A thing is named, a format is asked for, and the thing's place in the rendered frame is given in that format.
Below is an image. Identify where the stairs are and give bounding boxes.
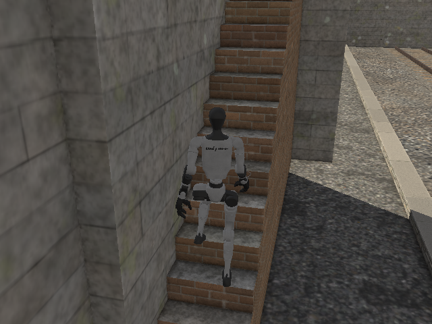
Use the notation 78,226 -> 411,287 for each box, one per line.
157,0 -> 303,324

